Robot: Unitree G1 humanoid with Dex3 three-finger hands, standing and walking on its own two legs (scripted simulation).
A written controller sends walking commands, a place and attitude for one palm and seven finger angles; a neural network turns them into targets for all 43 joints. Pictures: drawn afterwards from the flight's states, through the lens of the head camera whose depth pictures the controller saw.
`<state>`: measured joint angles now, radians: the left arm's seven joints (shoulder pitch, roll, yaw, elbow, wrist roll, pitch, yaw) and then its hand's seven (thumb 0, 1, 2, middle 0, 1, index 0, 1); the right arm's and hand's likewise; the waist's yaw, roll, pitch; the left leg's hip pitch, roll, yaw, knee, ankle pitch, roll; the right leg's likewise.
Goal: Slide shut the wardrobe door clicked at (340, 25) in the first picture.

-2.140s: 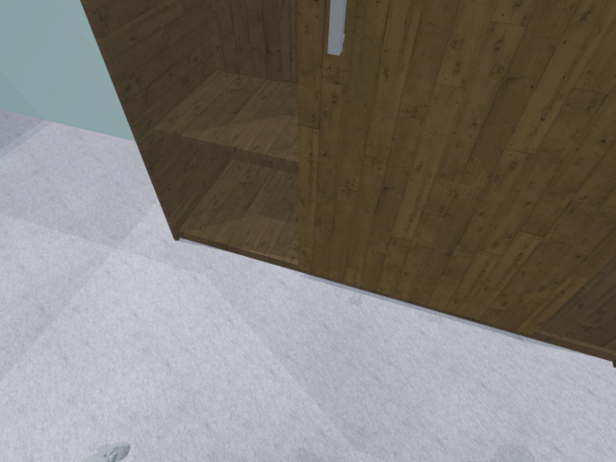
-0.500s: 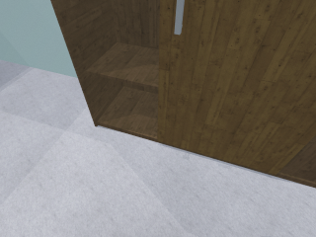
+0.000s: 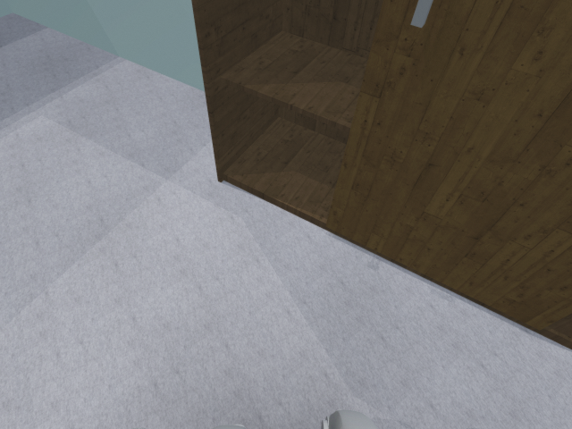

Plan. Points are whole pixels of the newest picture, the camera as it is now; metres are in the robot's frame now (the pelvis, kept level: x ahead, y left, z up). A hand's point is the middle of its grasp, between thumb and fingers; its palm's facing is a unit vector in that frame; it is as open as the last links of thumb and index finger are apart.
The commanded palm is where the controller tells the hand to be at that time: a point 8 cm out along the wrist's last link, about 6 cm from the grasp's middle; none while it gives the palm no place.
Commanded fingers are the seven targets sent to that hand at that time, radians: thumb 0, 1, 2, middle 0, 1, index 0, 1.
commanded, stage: walk to a spot facing it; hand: right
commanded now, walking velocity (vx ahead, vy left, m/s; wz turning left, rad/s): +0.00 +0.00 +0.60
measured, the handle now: out of the picture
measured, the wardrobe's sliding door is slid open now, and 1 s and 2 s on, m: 0.55 0.55 0.55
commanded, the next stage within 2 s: turn to face it in 1.78 s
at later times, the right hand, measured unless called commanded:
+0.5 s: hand out of the picture +0.10 -0.27 -0.16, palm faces -0.21 +0.95 -0.22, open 7.4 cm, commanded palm none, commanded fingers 0.00 -0.90 -0.90 0.20 0.30 0.20 0.30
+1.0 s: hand (367, 421) +0.16 -0.13 -0.15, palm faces -0.57 +0.80 -0.20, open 7.4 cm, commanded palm none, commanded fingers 0.00 -0.90 -0.90 0.20 0.30 0.20 0.30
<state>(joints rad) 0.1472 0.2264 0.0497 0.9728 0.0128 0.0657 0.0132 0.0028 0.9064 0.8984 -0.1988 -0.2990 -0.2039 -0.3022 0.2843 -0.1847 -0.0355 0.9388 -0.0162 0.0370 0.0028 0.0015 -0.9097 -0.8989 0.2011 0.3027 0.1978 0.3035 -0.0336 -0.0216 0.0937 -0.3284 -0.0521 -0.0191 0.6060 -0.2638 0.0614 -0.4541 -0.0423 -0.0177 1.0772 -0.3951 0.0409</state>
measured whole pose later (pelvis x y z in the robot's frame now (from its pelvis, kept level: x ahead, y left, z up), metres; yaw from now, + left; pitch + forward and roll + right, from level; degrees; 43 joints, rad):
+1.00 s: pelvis +0.00 -0.01 +0.01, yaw +36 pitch +0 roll +1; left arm 0.29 0.26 0.06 0.97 0.03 0.03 -0.01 0.01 0.91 0.90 -0.20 -0.30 -0.20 -0.30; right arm 0.27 -0.20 -0.05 0.95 -0.02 -0.02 0.02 0.00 -0.91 -0.90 0.20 0.30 0.20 0.30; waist 0.03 -0.01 0.02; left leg -0.12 -0.01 0.01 0.45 -0.32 0.01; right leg -0.51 -0.14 -0.09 1.03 -0.34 0.08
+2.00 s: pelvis +0.28 +0.20 +0.00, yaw +67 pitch +0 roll +1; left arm 0.21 0.16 0.04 0.95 0.02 0.02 0.03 0.00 0.91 0.90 -0.20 -0.30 -0.20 -0.30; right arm 0.15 -0.19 -0.05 0.95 -0.01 -0.01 -0.02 0.00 -0.91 -0.90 0.20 0.30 0.20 0.30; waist 0.05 -0.01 0.08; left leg -0.33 -0.05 0.11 0.56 -0.23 0.09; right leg -0.53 -0.15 -0.02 1.21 -0.38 0.06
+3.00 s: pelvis +0.30 +0.24 +0.01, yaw +33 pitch -1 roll -2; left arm 0.18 0.27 0.10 0.91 0.02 0.09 -0.03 0.00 0.91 0.90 -0.19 -0.30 -0.20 -0.30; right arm 0.21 -0.19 -0.04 0.89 -0.03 0.01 -0.02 0.00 -0.91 -0.90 0.20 0.30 0.20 0.30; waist 0.02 0.01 0.07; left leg -0.19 0.13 0.16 0.53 -0.32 -0.02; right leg -0.48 -0.03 -0.03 0.99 -0.41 0.07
